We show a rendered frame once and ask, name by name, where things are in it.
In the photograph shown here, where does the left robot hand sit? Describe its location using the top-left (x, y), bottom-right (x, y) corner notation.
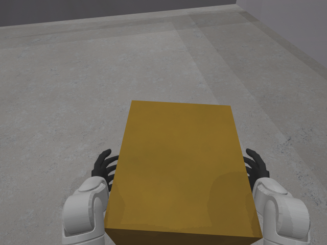
top-left (91, 149), bottom-right (119, 192)

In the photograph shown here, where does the right robot hand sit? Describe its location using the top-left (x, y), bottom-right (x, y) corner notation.
top-left (243, 149), bottom-right (269, 192)

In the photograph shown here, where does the robot right forearm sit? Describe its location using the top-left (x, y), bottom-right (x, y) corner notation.
top-left (252, 177), bottom-right (311, 245)

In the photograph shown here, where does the carton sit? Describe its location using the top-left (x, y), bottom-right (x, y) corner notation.
top-left (104, 100), bottom-right (263, 245)

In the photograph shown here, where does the robot left forearm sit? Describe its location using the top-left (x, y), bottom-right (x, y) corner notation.
top-left (62, 176), bottom-right (109, 245)

